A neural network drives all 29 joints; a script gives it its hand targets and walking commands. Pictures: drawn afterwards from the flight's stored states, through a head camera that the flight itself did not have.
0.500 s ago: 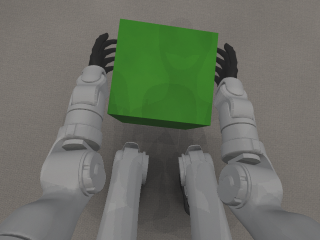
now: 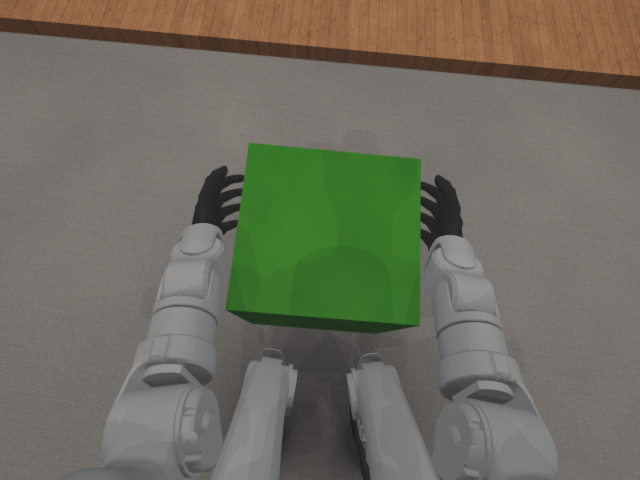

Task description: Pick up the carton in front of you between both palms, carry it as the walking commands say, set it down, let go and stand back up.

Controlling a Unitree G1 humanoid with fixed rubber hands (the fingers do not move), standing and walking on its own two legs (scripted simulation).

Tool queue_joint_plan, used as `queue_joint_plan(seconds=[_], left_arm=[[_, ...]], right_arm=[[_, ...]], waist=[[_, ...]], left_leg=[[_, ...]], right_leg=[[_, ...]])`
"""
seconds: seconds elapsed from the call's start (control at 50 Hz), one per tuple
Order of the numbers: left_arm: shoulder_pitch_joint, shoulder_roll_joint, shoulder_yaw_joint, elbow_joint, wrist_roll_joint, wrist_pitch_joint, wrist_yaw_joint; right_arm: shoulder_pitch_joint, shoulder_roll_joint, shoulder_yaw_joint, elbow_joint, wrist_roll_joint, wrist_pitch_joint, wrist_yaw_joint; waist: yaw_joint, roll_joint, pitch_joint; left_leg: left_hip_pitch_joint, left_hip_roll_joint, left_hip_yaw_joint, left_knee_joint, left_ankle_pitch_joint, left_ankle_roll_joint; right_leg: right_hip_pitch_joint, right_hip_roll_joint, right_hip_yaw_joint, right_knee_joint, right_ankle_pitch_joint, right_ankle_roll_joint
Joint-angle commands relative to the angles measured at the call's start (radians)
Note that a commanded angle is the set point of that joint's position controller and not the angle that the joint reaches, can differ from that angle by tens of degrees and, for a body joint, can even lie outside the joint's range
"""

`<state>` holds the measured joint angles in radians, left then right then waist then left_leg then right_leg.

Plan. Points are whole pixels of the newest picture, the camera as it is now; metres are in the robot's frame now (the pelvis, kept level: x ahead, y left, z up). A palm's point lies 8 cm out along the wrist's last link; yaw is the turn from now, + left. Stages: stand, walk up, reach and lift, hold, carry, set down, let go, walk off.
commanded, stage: reach and lift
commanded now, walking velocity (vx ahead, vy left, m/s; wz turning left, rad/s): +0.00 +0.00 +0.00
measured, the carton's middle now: (323, 254) +0.41 +0.01 -0.12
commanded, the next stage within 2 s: hold in 1.82 s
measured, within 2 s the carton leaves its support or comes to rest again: neither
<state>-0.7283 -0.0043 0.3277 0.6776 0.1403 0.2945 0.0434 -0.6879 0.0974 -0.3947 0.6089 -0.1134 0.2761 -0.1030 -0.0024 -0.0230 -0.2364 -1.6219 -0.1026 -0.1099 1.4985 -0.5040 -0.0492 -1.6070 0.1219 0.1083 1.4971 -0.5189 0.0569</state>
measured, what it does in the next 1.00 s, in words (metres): rises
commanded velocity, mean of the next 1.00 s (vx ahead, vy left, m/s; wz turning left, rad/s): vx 0.00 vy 0.00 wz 0.00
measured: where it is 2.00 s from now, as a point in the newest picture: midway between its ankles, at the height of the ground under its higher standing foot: (315, 451)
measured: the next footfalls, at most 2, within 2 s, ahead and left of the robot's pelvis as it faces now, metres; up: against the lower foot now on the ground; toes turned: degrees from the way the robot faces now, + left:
none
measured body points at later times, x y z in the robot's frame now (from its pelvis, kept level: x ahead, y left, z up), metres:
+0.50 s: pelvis +0.06 +0.00 +0.14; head +0.13 +0.00 +0.59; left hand +0.39 +0.16 +0.10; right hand +0.39 -0.15 +0.10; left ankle +0.08 +0.13 -0.55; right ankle +0.07 -0.13 -0.55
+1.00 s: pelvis +0.06 +0.00 +0.19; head +0.03 +0.00 +0.64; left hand +0.36 +0.15 +0.21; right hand +0.37 -0.15 +0.21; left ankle +0.08 +0.13 -0.55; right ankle +0.07 -0.13 -0.55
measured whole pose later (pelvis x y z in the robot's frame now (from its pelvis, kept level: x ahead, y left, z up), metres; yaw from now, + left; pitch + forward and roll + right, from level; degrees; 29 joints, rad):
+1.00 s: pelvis +0.06 +0.00 +0.19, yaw +1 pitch -3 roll +0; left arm -0.28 -0.16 0.28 0.41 0.29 0.61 0.01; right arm -0.30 0.16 -0.29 0.42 -0.29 0.59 0.00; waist 0.00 0.00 -0.05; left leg -0.18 -0.05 -0.15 0.45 -0.22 -0.01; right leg -0.17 0.05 0.15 0.45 -0.23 0.01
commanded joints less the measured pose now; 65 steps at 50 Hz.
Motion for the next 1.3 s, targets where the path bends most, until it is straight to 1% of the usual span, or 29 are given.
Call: queue_joint_plan(seconds=[0.0, 0.24, 0.42, 0.56, 0.68, 0.74, 0.78, 0.86, 0.9, 0.94, 1.02, 1.08, 1.18, 1.28], left_arm=[[-0.52, -1.085, -0.552, -0.012, -0.125, -0.015, -0.233], [-0.3, -1.086, -0.55, -0.023, -0.089, -0.041, -0.226], [-0.141, -1.089, -0.595, -0.081, -0.082, -0.029, -0.229], [-0.038, -1.096, -0.637, -0.145, -0.097, 0.033, -0.242], [0.013, -1.094, -0.681, -0.247, -0.119, 0.135, -0.255], [0.033, -1.092, -0.688, -0.296, -0.125, 0.194, -0.261], [0.041, -1.076, -0.673, -0.314, -0.115, 0.231, -0.264], [0.024, -1.068, -0.61, -0.298, -0.088, 0.281, -0.275], [-0.008, -1.065, -0.575, -0.276, -0.071, 0.29, -0.282], [-0.056, -1.078, -0.57, -0.274, -0.071, 0.29, -0.289], [-0.134, -1.1, -0.575, -0.282, -0.078, 0.286, -0.299], [-0.159, -1.108, -0.581, -0.28, -0.078, 0.289, -0.3], [-0.154, -1.105, -0.578, -0.278, -0.073, 0.297, -0.297], [-0.128, -1.098, -0.586, -0.302, -0.074, 0.306, -0.292]], right_arm=[[-0.536, 1.051, 0.618, 0.049, 0.101, 0.004, 0.241], [-0.301, 1.045, 0.606, 0.062, 0.053, -0.019, 0.243], [-0.139, 1.04, 0.65, 0.016, 0.041, -0.004, 0.258], [-0.032, 1.042, 0.694, -0.041, 0.043, 0.062, 0.284], [0.033, 1.047, 0.726, -0.118, 0.07, 0.163, 0.308], [0.055, 1.043, 0.732, -0.166, 0.074, 0.221, 0.317], [0.066, 1.033, 0.712, -0.176, 0.066, 0.256, 0.321], [0.038, 1.013, 0.659, -0.164, 0.043, 0.304, 0.337], [0.005, 1.01, 0.627, -0.142, 0.028, 0.313, 0.345], [-0.044, 1.021, 0.622, -0.141, 0.027, 0.312, 0.352], [-0.12, 1.04, 0.625, -0.15, 0.034, 0.308, 0.36], [-0.143, 1.042, 0.624, -0.146, 0.032, 0.31, 0.361], [-0.143, 1.031, 0.619, -0.145, 0.027, 0.316, 0.361], [-0.119, 1.021, 0.625, -0.168, 0.029, 0.324, 0.361]], waist=[[0.014, 0.038, -0.738], [0.009, 0.035, -0.554], [0.005, 0.034, -0.435], [0.005, 0.028, -0.323], [0.004, 0.024, -0.205], [0.0, 0.02, -0.131], [0.0, 0.022, -0.066], [0.003, 0.023, 0.046], [0.005, 0.019, 0.08], [0.004, 0.017, 0.077], [0.004, 0.016, 0.028], [0.002, 0.019, 0.013], [0.001, 0.025, 0.005], [0.001, 0.027, -0.005]], left_leg=[[0.591, -0.064, 0.122, -0.241, 0.238, 0.024], [0.84, -0.039, 0.069, -0.494, 0.307, 0.033], [1.081, -0.021, 0.032, -0.7, 0.438, 0.039], [1.273, -0.007, 0.018, -0.86, 0.535, 0.04], [1.422, 0.005, 0.02, -0.992, 0.562, 0.037], [1.468, 0.01, 0.021, -1.052, 0.556, 0.034], [1.484, 0.011, 0.025, -1.084, 0.527, 0.034], [1.491, 0.011, 0.037, -1.125, 0.409, 0.037], [1.483, 0.014, 0.043, -1.132, 0.354, 0.04], [1.487, 0.017, 0.046, -1.129, 0.325, 0.042], [1.499, 0.02, 0.046, -1.117, 0.312, 0.044], [1.51, 0.02, 0.047, -1.119, 0.301, 0.043], [1.528, 0.018, 0.049, -1.129, 0.32, 0.04], [1.553, 0.014, 0.048, -1.14, 0.373, 0.035]], right_leg=[[0.467, 0.064, -0.125, -0.242, 0.208, -0.016], [0.745, 0.032, -0.064, -0.497, 0.289, -0.033], [1.0, 0.005, -0.032, -0.699, 0.432, -0.04], [1.199, -0.012, -0.018, -0.862, 0.536, -0.042], [1.366, -0.024, -0.016, -0.996, 0.581, -0.038], [1.433, -0.028, -0.014, -1.054, 0.581, -0.037], [1.453, -0.03, -0.014, -1.088, 0.551, -0.039], [1.448, -0.035, -0.026, -1.132, 0.431, -0.044], [1.437, -0.038, -0.03, -1.139, 0.373, -0.047], [1.434, -0.039, -0.033, -1.137, 0.342, -0.05], [1.445, -0.041, -0.034, -1.126, 0.326, -0.053], [1.447, -0.041, -0.035, -1.126, 0.314, -0.053], [1.458, -0.038, -0.039, -1.133, 0.329, -0.052], [1.481, -0.031, -0.041, -1.14, 0.38, -0.049]])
